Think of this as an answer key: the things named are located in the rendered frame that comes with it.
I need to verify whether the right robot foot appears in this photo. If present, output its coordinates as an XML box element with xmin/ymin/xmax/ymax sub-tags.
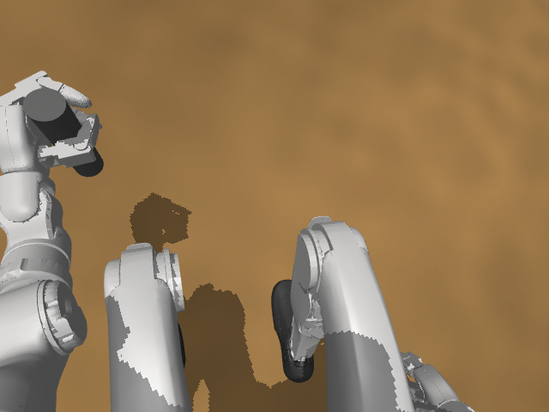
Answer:
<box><xmin>271</xmin><ymin>280</ymin><xmax>314</xmax><ymax>383</ymax></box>

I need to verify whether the can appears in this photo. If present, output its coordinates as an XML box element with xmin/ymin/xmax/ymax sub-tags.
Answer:
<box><xmin>23</xmin><ymin>88</ymin><xmax>104</xmax><ymax>177</ymax></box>

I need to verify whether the left robot arm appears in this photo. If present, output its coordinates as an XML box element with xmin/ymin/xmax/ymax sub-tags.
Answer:
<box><xmin>0</xmin><ymin>171</ymin><xmax>87</xmax><ymax>412</ymax></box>

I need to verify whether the right robot hand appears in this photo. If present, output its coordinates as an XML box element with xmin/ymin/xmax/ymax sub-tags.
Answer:
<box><xmin>400</xmin><ymin>351</ymin><xmax>460</xmax><ymax>412</ymax></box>

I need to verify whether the left robot hand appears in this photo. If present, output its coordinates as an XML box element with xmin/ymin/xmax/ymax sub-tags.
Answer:
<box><xmin>0</xmin><ymin>70</ymin><xmax>102</xmax><ymax>177</ymax></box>

